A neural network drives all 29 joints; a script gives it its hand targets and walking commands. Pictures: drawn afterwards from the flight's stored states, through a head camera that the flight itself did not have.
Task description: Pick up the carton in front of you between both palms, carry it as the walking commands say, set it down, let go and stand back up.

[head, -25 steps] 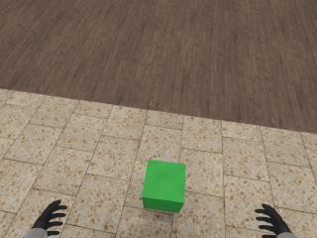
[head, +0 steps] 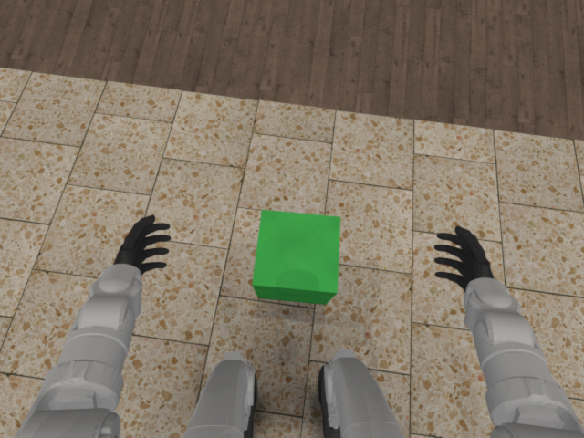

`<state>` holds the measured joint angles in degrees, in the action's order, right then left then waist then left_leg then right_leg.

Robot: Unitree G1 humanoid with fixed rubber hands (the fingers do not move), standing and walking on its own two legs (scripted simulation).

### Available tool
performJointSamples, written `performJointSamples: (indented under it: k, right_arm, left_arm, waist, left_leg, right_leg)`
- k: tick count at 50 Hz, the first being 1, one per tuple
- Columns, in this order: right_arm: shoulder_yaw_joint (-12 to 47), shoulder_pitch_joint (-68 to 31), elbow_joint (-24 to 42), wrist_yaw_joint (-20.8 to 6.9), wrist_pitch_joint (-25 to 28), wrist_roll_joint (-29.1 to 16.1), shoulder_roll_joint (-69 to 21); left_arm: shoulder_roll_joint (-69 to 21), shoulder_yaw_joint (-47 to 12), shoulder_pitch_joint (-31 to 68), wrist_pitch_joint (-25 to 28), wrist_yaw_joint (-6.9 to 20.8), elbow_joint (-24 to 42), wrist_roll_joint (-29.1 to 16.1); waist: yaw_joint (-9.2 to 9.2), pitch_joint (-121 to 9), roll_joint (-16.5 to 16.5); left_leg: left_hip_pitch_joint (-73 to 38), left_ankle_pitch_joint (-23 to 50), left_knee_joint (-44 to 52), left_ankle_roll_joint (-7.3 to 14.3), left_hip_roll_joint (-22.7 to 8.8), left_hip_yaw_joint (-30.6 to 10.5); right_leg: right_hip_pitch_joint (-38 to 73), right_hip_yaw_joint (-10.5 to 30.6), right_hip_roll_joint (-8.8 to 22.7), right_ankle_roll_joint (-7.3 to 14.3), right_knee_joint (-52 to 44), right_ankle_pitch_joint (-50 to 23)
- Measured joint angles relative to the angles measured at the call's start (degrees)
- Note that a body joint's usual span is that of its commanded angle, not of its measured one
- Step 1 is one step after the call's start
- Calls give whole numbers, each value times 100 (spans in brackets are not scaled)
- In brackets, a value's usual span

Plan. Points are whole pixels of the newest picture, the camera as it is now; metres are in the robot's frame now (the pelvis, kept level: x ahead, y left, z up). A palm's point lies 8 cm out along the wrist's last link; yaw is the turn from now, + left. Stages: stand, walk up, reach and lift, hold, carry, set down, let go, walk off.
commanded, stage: reach and lift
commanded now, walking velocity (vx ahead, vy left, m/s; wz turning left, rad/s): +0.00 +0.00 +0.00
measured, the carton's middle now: (296, 260) +0.46 -0.03 -0.58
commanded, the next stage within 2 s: none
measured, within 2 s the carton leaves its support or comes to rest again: neither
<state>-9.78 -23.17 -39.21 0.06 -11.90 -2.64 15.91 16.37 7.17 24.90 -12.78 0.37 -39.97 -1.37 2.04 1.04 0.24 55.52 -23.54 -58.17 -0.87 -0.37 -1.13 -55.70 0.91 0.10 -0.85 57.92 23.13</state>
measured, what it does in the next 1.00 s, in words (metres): lowers itself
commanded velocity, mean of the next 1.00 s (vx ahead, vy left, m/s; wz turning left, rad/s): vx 0.00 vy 0.00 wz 0.00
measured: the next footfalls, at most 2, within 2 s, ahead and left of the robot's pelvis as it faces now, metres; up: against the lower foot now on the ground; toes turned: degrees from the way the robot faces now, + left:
none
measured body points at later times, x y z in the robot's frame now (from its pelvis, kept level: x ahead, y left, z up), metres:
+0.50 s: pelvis -0.05 +0.00 -0.06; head +0.26 +0.00 +0.27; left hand +0.51 +0.16 -0.16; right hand +0.47 -0.22 -0.16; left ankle +0.03 +0.13 -0.67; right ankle +0.04 -0.13 -0.67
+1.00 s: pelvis -0.06 +0.01 -0.24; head +0.30 +0.00 +0.04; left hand +0.49 +0.17 -0.41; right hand +0.45 -0.23 -0.40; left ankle +0.03 +0.13 -0.67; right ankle +0.04 -0.13 -0.67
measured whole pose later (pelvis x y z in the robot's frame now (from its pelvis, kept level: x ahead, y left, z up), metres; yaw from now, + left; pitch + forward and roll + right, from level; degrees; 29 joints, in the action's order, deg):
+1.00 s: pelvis -0.06 +0.01 -0.24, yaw -1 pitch +50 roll -2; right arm -13.6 -65.7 -51.1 5.3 -4.0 -9.1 16.6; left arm 19.2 7.1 70.4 -5.7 -6.0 -53.6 -6.8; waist 2.9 1.7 0.7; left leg 125.1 -30.6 -106.9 -2.4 2.9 -3.6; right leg -125.1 2.3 -2.3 -3.2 105.6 30.3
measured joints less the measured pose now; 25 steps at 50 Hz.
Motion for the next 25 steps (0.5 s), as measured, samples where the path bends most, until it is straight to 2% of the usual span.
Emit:
performJointSamples:
  k: [9, 17, 21, 25]
  right_arm:
    - [-271, -2024, -565, 193, -71, -144, -54]
    - [-719, -3738, -1115, 296, -87, 26, -132]
    - [-967, -4190, -1157, 310, 44, 222, -231]
    - [-1192, -4222, -1090, 274, 280, 420, -382]
  left_arm:
    - [99, 247, 2183, -60, -69, -820, -84]
    - [194, 549, 4063, -57, -60, -1615, 72]
    - [150, 747, 4609, 79, -70, -1760, 286]
    - [32, 938, 4683, 291, -82, -1719, 502]
  waist:
    - [84, -1, 54]
    - [143, 31, 83]
    - [162, -13, 82]
    - [168, -155, 80]
  left_leg:
    - [1629, 368, -381, -19, 45, -36]
    - [2759, 530, -678, -19, 85, -62]
    - [3189, 544, -732, -17, 106, -73]
    - [3500, 525, -705, -19, 122, -91]
  right_leg:
    - [-1617, 22, -3, -37, 366, -375]
    - [-2737, 38, -6, -62, 649, -540]
    - [-3166, 48, -6, -71, 704, -552]
    - [-3474, 51, -9, -71, 677, -529]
